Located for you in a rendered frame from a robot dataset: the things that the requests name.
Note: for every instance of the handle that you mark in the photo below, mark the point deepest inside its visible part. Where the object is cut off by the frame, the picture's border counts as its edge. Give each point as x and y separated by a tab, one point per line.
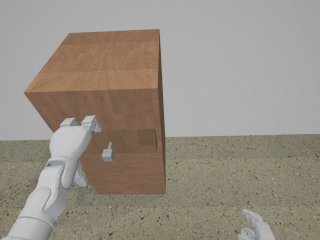
108	154

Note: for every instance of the cabinet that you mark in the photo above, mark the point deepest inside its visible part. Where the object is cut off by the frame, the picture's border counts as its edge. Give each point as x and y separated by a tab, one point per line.
117	77

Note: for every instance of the robot left hand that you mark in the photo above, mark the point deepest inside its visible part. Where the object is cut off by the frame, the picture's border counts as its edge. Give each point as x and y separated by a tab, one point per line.
71	140

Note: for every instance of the robot right hand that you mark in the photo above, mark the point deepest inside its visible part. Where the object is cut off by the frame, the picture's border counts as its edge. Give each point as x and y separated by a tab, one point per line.
262	230

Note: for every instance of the left robot forearm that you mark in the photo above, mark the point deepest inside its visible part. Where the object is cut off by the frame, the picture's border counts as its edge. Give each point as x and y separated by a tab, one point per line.
49	199

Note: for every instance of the drawer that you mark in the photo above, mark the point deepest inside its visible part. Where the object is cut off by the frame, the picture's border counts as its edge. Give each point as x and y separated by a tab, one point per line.
124	141

